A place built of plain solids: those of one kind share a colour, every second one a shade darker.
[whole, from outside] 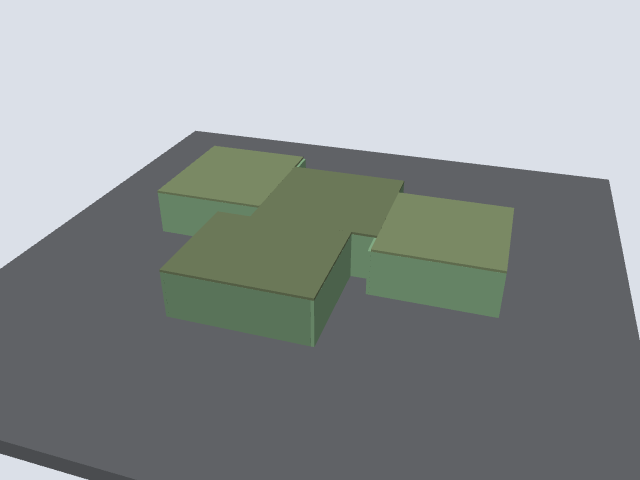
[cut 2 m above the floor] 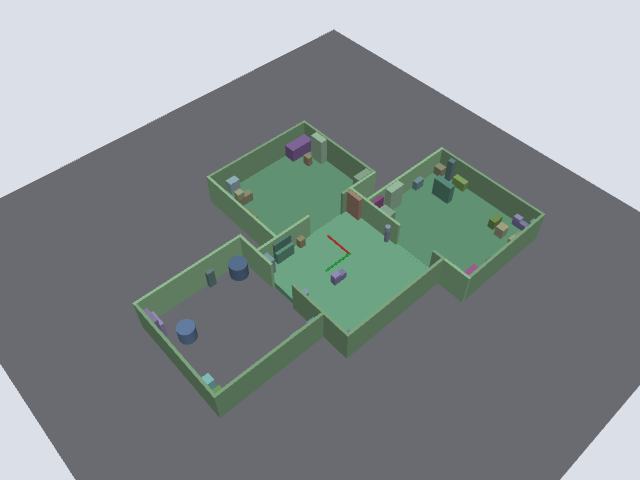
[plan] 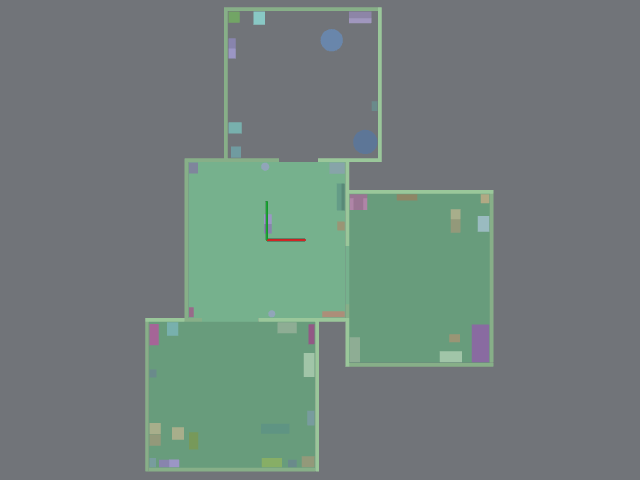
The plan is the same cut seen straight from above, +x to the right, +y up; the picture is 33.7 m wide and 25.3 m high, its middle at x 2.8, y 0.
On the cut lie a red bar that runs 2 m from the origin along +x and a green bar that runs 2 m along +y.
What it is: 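One storey of an old house, long lived in; a hub and three side rooms behind broad openings; a side room's floor lies below the hub's by a bare drop, by one riser or not at all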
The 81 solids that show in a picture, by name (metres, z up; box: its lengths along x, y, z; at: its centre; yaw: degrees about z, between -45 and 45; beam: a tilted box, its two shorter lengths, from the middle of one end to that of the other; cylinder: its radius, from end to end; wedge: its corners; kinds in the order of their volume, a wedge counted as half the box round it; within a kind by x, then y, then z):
{
 "floor_1": {"box": [2.96, 0.2, 0.58], "at": [-1.94, -4.21, 0.24]},
 "floor_2": {"box": [8.76, 7.7, 0.58], "at": [-1.84, -8.16, 0.24]},
 "floor_3": {"box": [8.28, 8.22, 0.58], "at": [0.0, 0.0, 0.24]},
 "floor_4": {"box": [0.2, 3.07, 0.37], "at": [4.24, -1.85, 0.14]},
 "floor_5": {"box": [7.41, 8.92, 0.37], "at": [8.04, -2.02, 0.14]},
 "wall_1": {"box": [0.2, 7.9, 3.21], "at": [-6.32, -8.26, 1.56]},
 "wall_2": {"box": [2.08, 0.2, 3.21], "at": [-5.38, -4.21, 1.56]},
 "wall_3": {"box": [0.2, 8.22, 3.21], "at": [-4.24, 0.0, 1.56]},
 "wall_4": {"box": [0.92, 0.2, 3.21], "at": [-3.88, -4.21, 1.56]},
 "wall_5": {"box": [0.2, 7.96, 3.21], "at": [-2.16, 8.29, 1.56]},
 "wall_6": {"box": [4.98, 0.2, 3.21], "at": [-1.85, 4.21, 1.56]},
 "wall_7": {"box": [8.76, 0.2, 3.21], "at": [-1.84, -12.11, 1.56]},
 "wall_8": {"box": [7.91, 0.2, 3.21], "at": [1.9, 12.17, 1.56]},
 "wall_9": {"box": [4.8, 0.2, 3.21], "at": [1.94, -4.21, 1.56]},
 "wall_10": {"box": [0.2, 7.9, 3.21], "at": [2.64, -8.26, 1.56]},
 "wall_11": {"box": [1.64, 0.2, 3.21], "at": [3.52, 4.21, 1.56]},
 "wall_12": {"box": [0.2, 2.37, 3.21], "at": [4.24, -5.49, 1.56]},
 "wall_13": {"box": [0.2, 0.72, 3.21], "at": [4.24, -3.75, 1.56]},
 "wall_14": {"box": [0.2, 4.42, 3.21], "at": [4.24, 1.9, 1.56]},
 "wall_15": {"box": [1.72, 0.2, 3.21], "at": [5.2, 4.21, 1.56]},
 "wall_16": {"box": [0.2, 7.96, 3.21], "at": [5.96, 8.29, 1.56]},
 "wall_17": {"box": [7.61, 0.2, 3.21], "at": [8.14, -6.58, 1.56]},
 "wall_18": {"box": [7.61, 0.2, 3.21], "at": [8.14, 2.54, 1.56]},
 "wall_19": {"box": [0.2, 8.92, 3.21], "at": [11.85, -2.02, 1.56]},
 "roof_1": {"box": [9.16, 7.9, 0.16], "at": [-1.84, -8.26, 3.24]},
 "roof_2": {"box": [8.68, 8.62, 0.16], "at": [0.0, 0.0, 3.24]},
 "roof_3": {"box": [8.31, 7.96, 0.16], "at": [1.9, 8.29, 3.24]},
 "roof_4": {"box": [7.61, 9.32, 0.16], "at": [8.14, -2.02, 3.24]},
 "wardrobe_1": {"box": [1.01, 0.59, 1.92], "at": [1.07, -4.63, 1.49]},
 "wardrobe_2": {"box": [0.57, 1.28, 2.05], "at": [2.23, -6.59, 1.55]},
 "wardrobe_3": {"box": [0.55, 1.33, 2.4], "at": [4.64, -5.78, 1.52]},
 "wardrobe_4": {"box": [1.18, 0.58, 2.2], "at": [9.7, -6.16, 1.42]},
 "plant_big_round_1": {"cylinder": 0.59, "from": [3.42, 10.53, 0.0], "to": [3.42, 10.53, 1.1]},
 "plant_big_round_2": {"cylinder": 0.64, "from": [5.19, 5.17, 0.0], "to": [5.19, 5.17, 1.14]},
 "bed_1": {"box": [0.93, 2.0, 1.1], "at": [11.26, -5.45, 0.87]},
 "carton_stack_1": {"box": [0.59, 0.61, 0.67], "at": [-5.89, -10.54, 0.86]},
 "carton_stack_2": {"box": [0.59, 0.58, 0.79], "at": [-5.89, -9.94, 0.92]},
 "carton_stack_3": {"box": [0.63, 0.66, 0.82], "at": [-4.68, -10.2, 0.94]},
 "carton_stack_4": {"box": [0.68, 0.59, 0.72], "at": [2.17, -11.69, 0.89]},
 "carton_stack_5": {"box": [0.52, 1.24, 0.76], "at": [9.94, 1.01, 0.7]},
 "carton_stack_6": {"box": [0.52, 0.54, 0.54], "at": [9.94, 1.36, 1.35]},
 "metal_shelving_1": {"box": [0.49, 1.13, 1.65], "at": [-5.95, -4.98, 1.35]},
 "metal_shelving_2": {"box": [0.32, 1.06, 1.74], "at": [2.36, -4.96, 1.4]},
 "washing_machine_1": {"box": [0.59, 0.71, 1.06], "at": [-4.97, -4.69, 1.06]},
 "washing_machine_2": {"box": [0.7, 0.6, 1.16], "at": [-1.68, 5.91, 0.53]},
 "washing_machine_3": {"box": [0.6, 0.7, 1.29], "at": [-0.4, 11.69, 0.59]},
 "kitchen_run_1": {"box": [1.2, 0.27, 1.46], "at": [4.92, 11.56, 0.68]},
 "kitchen_run_2": {"box": [1.2, 0.35, 2.12], "at": [4.92, 11.87, 1.01]},
 "clothes_rail_1": {"box": [1.5, 0.52, 1.54], "at": [0.44, -9.95, 1.3]},
 "tall_odds_1": {"box": [0.35, 0.49, 1.32], "at": [-6.02, -11.73, 1.19]},
 "tall_odds_2": {"box": [0.37, 0.42, 1.11], "at": [-6.01, -7.03, 1.08]},
 "tall_odds_3": {"box": [0.46, 0.4, 1.83], "at": [1.35, -11.78, 1.44]},
 "tall_odds_4": {"box": [0.4, 0.78, 0.76], "at": [2.32, -9.39, 0.91]},
 "tall_odds_5": {"box": [0.3, 0.52, 1.48], "at": [5.68, 7.05, 0.69]},
 "chest_drawers_1": {"box": [0.81, 0.59, 1.35], "at": [3.71, 3.78, 1.2]},
 "chest_drawers_2": {"box": [0.6, 0.83, 1.08], "at": [11.42, 0.85, 0.86]},
 "crate_stack_1": {"box": [1.08, 0.41, 0.54], "at": [-5.15, -11.78, 0.8]},
 "crate_stack_2": {"box": [0.54, 0.41, 0.25], "at": [-4.88, -11.78, 1.19]},
 "crate_stack_3": {"box": [0.39, 0.54, 0.63], "at": [-1.83, 9.83, 0.27]},
 "crate_stack_4": {"box": [0.39, 0.53, 1.32], "at": [-1.83, 10.36, 0.61]},
 "crate_stack_5": {"box": [0.41, 1.03, 0.55], "at": [0.05, 0.85, 0.8]},
 "crate_stack_6": {"box": [0.41, 0.51, 0.25], "at": [0.05, 1.1, 1.2]},
 "hall_bench_1": {"box": [0.25, 1.43, 1.0], "at": [3.8, 2.27, 1.03]},
 "hall_bench_2": {"box": [0.18, 1.43, 1.73], "at": [4.02, 2.27, 1.39]},
 "coat_rack_1": {"box": [1.19, 0.33, 2.03], "at": [3.51, -3.91, 1.54]},
 "trunk_1": {"box": [0.49, 0.91, 0.74], "at": [-3.86, -10.59, 0.9]},
 "trunk_2": {"box": [1.07, 0.49, 0.74], "at": [0.26, -11.74, 0.9]},
 "fridge_1": {"box": [0.6, 0.6, 1.87], "at": [-1.73, 11.74, 0.89]},
 "bookcase_1": {"box": [1.09, 0.32, 1.75], "at": [7.38, 2.25, 1.2]},
 "side_table_1": {"box": [0.4, 0.48, 0.73], "at": [3.91, 0.74, 0.89]},
 "side_table_2": {"box": [0.57, 0.42, 0.8], "at": [9.89, -5.18, 0.72]},
 "side_table_3": {"box": [0.45, 0.47, 1.01], "at": [11.49, 2.17, 0.83]},
 "armchair_1": {"box": [0.21, 0.62, 0.16], "at": [4.47, 1.89, 0.9]},
 "armchair_2": {"box": [0.71, 0.62, 0.5], "at": [4.72, 1.89, 0.57]},
 "armchair_3": {"box": [0.92, 0.21, 1.01], "at": [4.83, 2.3, 0.83]},
 "armchair_4": {"box": [0.21, 0.62, 0.66], "at": [5.18, 1.89, 0.65]},
 "cooker_1": {"box": [0.54, 0.6, 1.33], "at": [-1.63, 4.64, 0.62]},
 "pet_corner_1": {"box": [0.48, 0.58, 1.12], "at": [-3.87, 3.79, 1.09]},
 "floor_lamp_round_1": {"cylinder": 0.21, "from": [-0.09, 3.87, 1.81], "to": [-0.09, 3.87, 2.18]},
 "floor_lamp_round_2": {"cylinder": 0.16, "from": [0.26, -3.89, 0.53], "to": [0.26, -3.89, 1.63]},
 "radiator_1": {"box": [0.26, 0.54, 0.59], "at": [-3.98, -3.81, 0.82]}
}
